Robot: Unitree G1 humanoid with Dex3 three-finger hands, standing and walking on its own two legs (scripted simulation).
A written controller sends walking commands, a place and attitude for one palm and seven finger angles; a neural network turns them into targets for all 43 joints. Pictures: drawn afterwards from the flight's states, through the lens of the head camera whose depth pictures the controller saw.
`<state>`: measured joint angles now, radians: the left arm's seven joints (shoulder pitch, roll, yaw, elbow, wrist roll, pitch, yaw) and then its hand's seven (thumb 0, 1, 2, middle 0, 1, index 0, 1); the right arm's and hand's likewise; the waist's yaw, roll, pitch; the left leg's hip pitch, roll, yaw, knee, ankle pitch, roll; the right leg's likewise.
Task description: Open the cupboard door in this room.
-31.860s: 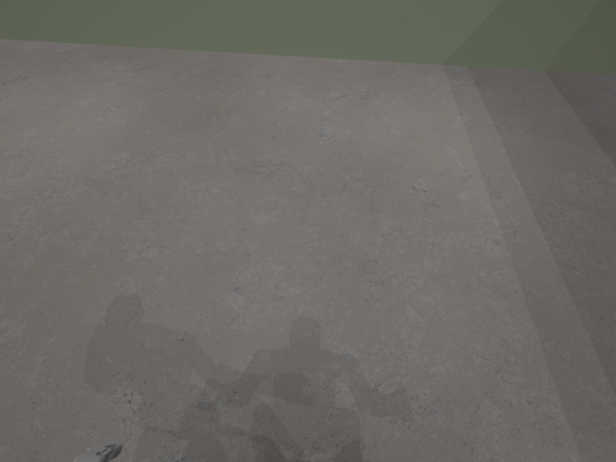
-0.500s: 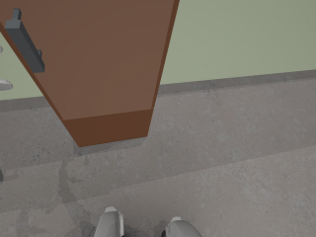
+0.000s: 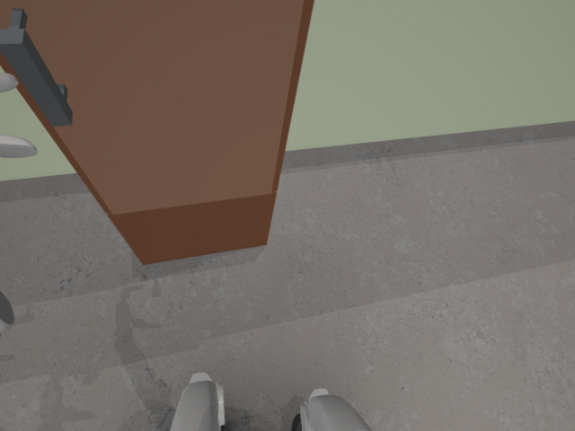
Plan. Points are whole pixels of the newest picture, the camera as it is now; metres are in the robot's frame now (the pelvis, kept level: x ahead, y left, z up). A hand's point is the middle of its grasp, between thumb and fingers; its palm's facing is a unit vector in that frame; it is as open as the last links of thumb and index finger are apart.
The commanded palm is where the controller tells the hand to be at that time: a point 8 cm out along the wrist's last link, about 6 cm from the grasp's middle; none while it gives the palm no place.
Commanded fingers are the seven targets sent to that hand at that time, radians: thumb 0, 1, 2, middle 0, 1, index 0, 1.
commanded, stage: slide the fingers in behind the handle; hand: left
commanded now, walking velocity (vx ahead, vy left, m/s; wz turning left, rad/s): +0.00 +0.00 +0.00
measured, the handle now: (41, 70) +0.55 +0.29 +0.11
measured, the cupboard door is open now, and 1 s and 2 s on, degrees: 0 0 0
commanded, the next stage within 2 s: close the thumb around the handle in 1.38 s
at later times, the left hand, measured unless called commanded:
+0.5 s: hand (15, 99) +0.49 +0.30 +0.12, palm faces +0.16 -0.99 +0.01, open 14.0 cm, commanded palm +0.47 +0.33 +0.11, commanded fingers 0.00 -0.50 0.30 -0.30 -1.20 -0.30 -1.20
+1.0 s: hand (46, 100) +0.50 +0.27 +0.11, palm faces +0.16 -0.99 +0.01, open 14.0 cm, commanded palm +0.47 +0.31 +0.11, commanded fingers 0.00 -0.50 0.30 -0.30 -1.20 -0.30 -1.20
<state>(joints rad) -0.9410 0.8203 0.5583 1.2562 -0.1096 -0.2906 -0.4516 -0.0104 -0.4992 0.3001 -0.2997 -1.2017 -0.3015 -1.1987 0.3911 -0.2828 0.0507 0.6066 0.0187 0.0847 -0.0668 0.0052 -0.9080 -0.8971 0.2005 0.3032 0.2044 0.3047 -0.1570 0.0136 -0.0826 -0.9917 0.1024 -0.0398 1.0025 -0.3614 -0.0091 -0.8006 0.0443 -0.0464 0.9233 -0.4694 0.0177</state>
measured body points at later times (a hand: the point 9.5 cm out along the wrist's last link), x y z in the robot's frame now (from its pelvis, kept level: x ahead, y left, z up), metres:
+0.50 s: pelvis +0.01 +0.00 +0.00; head +0.12 +0.03 +0.44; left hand +0.48 +0.35 +0.12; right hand +0.02 -0.27 -0.10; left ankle +0.06 +0.12 -0.67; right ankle -0.02 -0.14 -0.67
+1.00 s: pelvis +0.01 +0.00 +0.01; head +0.11 +0.03 +0.44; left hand +0.48 +0.32 +0.12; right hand +0.03 -0.27 -0.10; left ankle +0.06 +0.12 -0.67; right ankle -0.02 -0.14 -0.67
